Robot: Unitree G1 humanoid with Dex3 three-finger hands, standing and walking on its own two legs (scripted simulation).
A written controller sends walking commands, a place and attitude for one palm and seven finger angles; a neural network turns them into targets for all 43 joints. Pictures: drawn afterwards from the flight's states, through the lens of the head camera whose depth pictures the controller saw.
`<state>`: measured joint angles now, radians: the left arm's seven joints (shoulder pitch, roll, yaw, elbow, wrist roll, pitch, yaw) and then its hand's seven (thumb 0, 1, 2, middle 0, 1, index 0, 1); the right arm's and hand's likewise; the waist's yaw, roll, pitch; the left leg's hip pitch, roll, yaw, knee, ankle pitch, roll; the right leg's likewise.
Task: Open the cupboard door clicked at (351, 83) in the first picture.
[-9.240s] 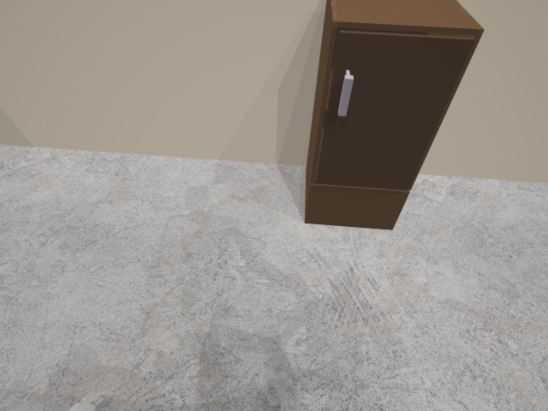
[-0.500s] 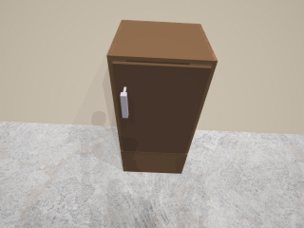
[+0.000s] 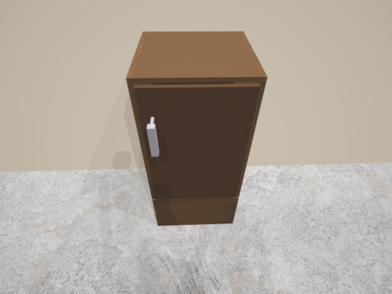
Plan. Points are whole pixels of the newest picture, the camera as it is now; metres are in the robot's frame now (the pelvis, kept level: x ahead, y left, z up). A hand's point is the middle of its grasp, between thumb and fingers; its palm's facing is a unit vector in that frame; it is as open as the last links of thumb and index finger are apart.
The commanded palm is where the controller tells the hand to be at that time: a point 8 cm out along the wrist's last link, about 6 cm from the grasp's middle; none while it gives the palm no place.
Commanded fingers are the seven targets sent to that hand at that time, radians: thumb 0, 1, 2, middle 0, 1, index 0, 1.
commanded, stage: shuffle to correct the standing spot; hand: left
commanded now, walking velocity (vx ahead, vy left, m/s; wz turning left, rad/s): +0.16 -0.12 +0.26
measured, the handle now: (153, 136) +0.62 +0.17 -0.06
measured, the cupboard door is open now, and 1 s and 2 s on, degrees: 0 0 0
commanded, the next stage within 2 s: come to a stop and stand still in 0.58 s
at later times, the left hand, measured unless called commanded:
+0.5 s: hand out of the picture +0.08 +0.16 -0.19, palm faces +0.01 -0.99 -0.11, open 7.4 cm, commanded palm none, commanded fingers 0.00 0.90 0.90 -0.20 -0.30 -0.20 -0.30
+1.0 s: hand (169, 267) +0.24 +0.08 -0.17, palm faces +0.08 -0.98 -0.19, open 7.3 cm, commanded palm none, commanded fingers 0.00 0.90 0.90 -0.20 -0.30 -0.20 -0.30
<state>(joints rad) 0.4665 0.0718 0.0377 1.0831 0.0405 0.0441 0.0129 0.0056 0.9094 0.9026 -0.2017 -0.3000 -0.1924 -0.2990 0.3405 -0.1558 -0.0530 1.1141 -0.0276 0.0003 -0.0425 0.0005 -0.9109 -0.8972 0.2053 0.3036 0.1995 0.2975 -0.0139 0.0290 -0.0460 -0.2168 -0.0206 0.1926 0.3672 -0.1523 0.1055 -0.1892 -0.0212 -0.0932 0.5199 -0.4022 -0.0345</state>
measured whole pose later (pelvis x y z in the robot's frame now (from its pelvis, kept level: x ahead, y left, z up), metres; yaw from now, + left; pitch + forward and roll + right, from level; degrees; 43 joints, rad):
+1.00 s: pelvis +0.13 -0.09 -0.01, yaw +4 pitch -1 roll +0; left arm 0.10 0.12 0.03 0.95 0.03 0.00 0.03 -0.01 0.92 0.90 -0.21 -0.30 -0.20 -0.30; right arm 0.22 -0.20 -0.08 1.04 -0.01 0.06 -0.02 0.00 -0.92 -0.90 0.20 0.30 0.19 0.30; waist -0.02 0.02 0.09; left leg -0.41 0.02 0.05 1.04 -0.47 -0.05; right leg -0.35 -0.07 -0.15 0.51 -0.14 -0.03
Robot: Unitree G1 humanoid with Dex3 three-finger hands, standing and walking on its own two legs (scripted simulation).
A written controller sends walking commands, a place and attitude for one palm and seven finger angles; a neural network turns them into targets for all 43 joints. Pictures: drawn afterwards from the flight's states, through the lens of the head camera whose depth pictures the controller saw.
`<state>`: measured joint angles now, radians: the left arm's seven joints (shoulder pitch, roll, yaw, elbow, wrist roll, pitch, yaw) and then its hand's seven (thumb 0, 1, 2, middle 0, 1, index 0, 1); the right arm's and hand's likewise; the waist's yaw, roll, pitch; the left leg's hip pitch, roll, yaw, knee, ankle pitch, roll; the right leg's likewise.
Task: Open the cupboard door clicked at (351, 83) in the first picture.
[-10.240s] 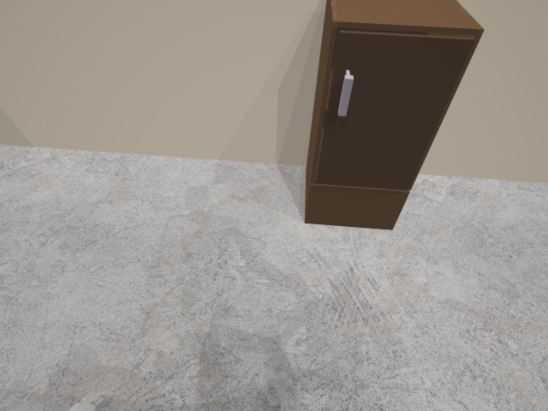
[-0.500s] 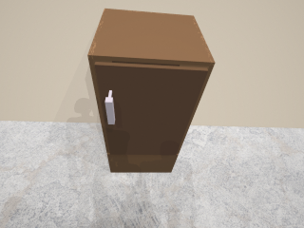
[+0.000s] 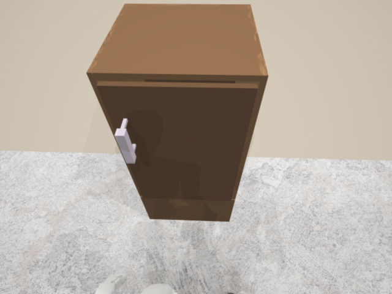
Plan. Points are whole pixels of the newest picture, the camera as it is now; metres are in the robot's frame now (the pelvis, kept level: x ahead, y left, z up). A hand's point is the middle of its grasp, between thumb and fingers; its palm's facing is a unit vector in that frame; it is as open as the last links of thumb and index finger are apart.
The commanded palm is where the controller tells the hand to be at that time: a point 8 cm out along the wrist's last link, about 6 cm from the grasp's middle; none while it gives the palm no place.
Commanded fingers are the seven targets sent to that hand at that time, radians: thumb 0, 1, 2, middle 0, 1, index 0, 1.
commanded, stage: come to a stop and stand still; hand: left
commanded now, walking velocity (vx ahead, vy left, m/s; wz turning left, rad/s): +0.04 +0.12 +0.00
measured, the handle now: (128, 141) +0.50 +0.22 -0.05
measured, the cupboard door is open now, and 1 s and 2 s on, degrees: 0 0 0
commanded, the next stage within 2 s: look again from close up in 1.36 s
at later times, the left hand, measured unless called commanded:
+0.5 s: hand out of the picture -0.05 +0.22 -0.17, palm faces +0.01 -0.99 -0.17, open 7.4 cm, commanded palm none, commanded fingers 0.00 0.90 0.90 -0.20 -0.30 -0.20 -0.30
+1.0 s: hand out of the picture +0.00 +0.16 -0.16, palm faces +0.01 -0.97 -0.25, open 7.3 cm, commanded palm none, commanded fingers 0.00 0.90 0.90 -0.20 -0.30 -0.20 -0.30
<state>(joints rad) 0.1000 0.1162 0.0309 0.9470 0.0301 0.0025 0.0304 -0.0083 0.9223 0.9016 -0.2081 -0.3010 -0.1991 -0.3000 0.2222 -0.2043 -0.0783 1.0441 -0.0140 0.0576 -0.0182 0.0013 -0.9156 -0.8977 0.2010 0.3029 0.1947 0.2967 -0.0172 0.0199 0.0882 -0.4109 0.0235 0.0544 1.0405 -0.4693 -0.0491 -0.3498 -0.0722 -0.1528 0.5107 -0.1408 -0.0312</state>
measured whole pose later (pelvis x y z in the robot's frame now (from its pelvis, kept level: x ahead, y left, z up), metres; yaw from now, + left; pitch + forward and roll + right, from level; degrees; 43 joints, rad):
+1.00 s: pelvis -0.03 -0.02 +0.00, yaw +0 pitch -2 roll +1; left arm 0.27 0.14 -0.01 1.09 0.01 -0.02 0.03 0.01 0.94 0.90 -0.20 -0.30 -0.20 -0.30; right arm 0.32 -0.15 0.00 1.09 -0.02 -0.01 -0.02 0.02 -0.93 -0.90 0.20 0.30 0.20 0.30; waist -0.02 0.06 0.01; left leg -0.18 0.04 0.04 0.50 -0.29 -0.04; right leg -0.21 -0.01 -0.05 0.56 -0.32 -0.03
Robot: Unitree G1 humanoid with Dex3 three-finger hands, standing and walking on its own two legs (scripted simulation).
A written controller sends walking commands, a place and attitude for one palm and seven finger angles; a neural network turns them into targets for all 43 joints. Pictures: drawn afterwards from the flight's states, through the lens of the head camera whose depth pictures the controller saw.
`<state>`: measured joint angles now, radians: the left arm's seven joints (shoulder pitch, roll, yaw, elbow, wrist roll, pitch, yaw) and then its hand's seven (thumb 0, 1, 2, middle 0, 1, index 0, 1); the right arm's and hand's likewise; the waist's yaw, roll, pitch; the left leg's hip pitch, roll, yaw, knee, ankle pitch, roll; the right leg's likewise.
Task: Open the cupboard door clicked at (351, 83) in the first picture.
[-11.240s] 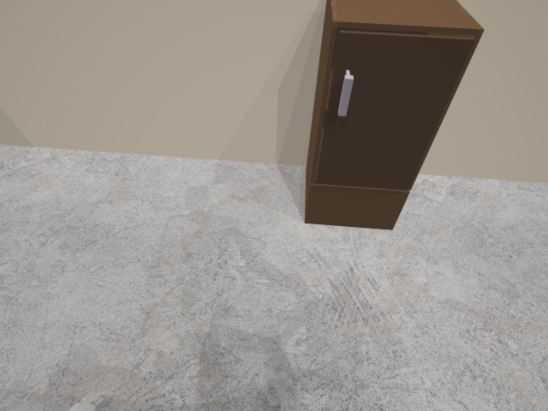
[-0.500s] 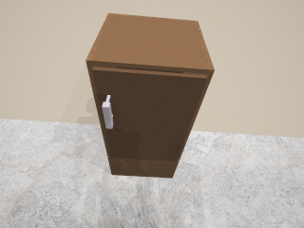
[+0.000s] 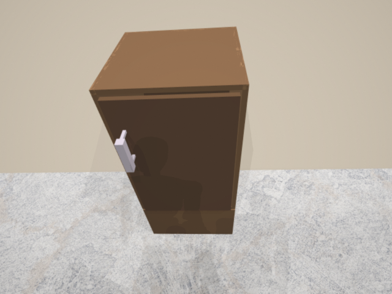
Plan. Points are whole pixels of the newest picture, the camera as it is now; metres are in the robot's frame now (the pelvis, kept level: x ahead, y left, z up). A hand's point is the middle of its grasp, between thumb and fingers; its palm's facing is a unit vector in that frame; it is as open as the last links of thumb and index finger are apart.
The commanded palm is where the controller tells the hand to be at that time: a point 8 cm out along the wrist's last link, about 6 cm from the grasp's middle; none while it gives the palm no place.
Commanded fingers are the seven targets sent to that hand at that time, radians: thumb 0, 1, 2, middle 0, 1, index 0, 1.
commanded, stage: come to a stop and stand still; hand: left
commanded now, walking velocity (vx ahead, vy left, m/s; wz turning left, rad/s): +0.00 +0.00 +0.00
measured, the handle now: (127, 151) +0.53 +0.24 -0.05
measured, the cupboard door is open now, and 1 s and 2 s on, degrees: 0 0 0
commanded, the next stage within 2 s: look again from close up in 0.36 s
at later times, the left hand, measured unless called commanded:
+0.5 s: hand out of the picture -0.01 +0.15 -0.17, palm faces +0.04 -0.98 -0.18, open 7.4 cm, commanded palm none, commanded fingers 0.00 0.90 0.90 -0.20 -0.30 -0.20 -0.30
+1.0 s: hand out of the picture +0.00 +0.17 -0.17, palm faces +0.04 -0.98 -0.19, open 7.4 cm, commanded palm none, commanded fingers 0.00 0.90 0.90 -0.20 -0.30 -0.20 -0.30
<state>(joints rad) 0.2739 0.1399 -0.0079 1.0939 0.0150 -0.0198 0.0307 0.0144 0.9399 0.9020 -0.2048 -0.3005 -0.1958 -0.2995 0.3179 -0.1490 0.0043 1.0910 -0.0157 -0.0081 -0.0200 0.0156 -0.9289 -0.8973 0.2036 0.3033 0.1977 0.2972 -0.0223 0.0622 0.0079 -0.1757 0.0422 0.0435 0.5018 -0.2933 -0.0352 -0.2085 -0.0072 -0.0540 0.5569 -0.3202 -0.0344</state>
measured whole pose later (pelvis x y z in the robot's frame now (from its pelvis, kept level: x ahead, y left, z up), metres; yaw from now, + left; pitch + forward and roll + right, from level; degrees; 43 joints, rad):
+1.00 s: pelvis +0.01 +0.01 +0.01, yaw +1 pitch -1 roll +1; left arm 0.29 0.14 0.01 1.11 0.02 -0.01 0.03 0.01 0.91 0.90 -0.20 -0.30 -0.19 -0.30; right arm 0.30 -0.12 0.01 1.14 -0.01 -0.02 -0.03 0.00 -0.91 -0.90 0.20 0.30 0.20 0.30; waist 0.00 0.01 0.04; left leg -0.15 0.04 0.04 0.44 -0.26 -0.03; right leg -0.17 -0.01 -0.06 0.48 -0.29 -0.03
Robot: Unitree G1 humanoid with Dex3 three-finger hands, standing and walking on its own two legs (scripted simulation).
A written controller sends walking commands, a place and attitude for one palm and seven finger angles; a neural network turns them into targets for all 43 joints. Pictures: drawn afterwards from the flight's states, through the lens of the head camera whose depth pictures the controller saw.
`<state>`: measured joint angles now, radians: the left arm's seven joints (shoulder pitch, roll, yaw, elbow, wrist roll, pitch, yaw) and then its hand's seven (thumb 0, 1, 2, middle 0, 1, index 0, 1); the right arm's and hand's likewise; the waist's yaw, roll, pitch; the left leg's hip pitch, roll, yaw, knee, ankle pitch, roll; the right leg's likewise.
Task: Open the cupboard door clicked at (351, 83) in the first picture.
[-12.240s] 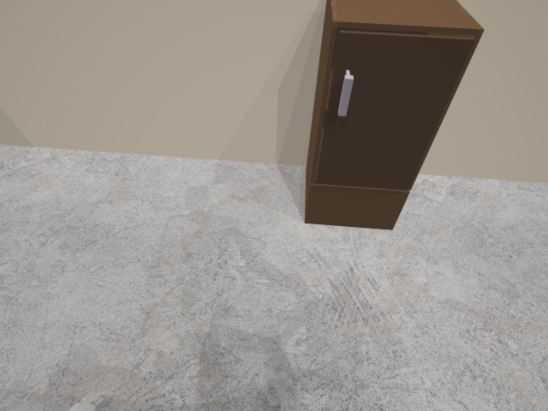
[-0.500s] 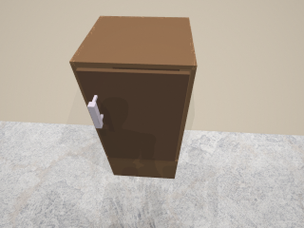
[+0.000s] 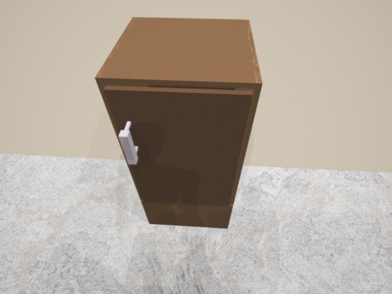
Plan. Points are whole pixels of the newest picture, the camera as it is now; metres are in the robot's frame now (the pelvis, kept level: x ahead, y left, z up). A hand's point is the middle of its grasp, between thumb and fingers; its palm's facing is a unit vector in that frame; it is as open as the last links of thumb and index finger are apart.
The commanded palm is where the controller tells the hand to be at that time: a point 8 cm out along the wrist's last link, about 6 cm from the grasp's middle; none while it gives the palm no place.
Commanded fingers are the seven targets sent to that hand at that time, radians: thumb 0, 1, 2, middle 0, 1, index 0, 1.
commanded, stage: raise the hand with hooked fingers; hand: left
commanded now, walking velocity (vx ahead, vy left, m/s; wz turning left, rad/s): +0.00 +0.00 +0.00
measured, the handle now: (130, 142) +0.52 +0.23 -0.05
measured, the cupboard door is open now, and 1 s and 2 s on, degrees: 0 0 0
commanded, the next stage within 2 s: none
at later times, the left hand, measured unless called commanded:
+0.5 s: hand (121, 283) +0.16 +0.16 -0.06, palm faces -0.07 -1.00 +0.04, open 8.4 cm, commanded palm +0.12 +0.24 -0.06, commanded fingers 0.00 0.41 0.69 -0.23 -0.62 -0.23 -0.62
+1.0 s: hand (86, 270) +0.17 +0.24 -0.05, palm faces +0.05 -1.00 -0.06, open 11.5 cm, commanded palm +0.15 +0.29 -0.05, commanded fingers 0.00 -0.17 0.44 -0.28 -0.99 -0.28 -0.99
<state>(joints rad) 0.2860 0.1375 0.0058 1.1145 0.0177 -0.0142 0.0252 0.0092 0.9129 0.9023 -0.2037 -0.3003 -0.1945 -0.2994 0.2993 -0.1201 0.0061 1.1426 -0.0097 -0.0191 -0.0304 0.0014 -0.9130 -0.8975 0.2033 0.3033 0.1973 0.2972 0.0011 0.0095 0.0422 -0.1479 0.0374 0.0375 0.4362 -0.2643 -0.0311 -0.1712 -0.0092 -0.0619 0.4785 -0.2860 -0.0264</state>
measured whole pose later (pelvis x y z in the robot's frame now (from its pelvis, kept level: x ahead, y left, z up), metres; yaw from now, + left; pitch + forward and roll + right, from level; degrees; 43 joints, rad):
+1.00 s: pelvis -0.07 +0.03 -0.09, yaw +0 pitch +14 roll -2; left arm 0.32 0.26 0.24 0.02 -0.28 -0.28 -0.25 0.01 0.05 0.54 -0.27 -0.85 -0.26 -0.85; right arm 0.32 -0.21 0.02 0.55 0.03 -0.19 -0.06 0.01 -0.90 -0.90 0.21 0.30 0.20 0.30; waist -0.03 0.03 -0.13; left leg -0.93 0.05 0.00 1.17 -0.49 0.01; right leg -0.90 -0.03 -0.08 1.13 -0.47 0.00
